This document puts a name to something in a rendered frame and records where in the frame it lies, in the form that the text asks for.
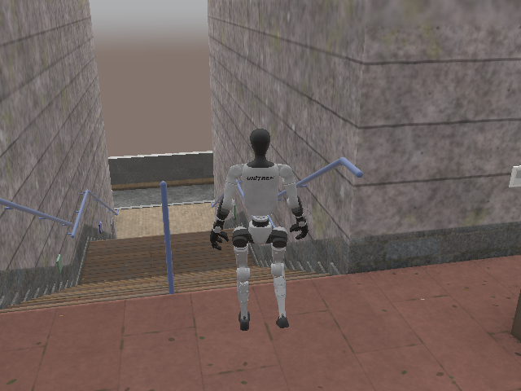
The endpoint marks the humanoid robot torso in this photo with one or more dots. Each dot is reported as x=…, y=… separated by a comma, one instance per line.
x=260, y=196

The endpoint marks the robot right upper arm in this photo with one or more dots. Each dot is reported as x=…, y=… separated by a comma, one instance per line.
x=285, y=171

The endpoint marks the robot right forearm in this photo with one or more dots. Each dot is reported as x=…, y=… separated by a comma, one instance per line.
x=299, y=214

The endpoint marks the robot left forearm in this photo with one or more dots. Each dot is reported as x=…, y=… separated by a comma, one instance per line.
x=220, y=218

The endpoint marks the robot left hand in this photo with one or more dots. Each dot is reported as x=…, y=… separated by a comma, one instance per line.
x=214, y=237

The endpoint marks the right robot shin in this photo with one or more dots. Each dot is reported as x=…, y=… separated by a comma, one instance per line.
x=280, y=292

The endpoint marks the robot left upper arm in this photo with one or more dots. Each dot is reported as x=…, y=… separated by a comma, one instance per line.
x=230, y=186

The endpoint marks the robot right hand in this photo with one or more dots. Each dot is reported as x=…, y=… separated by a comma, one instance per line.
x=304, y=230

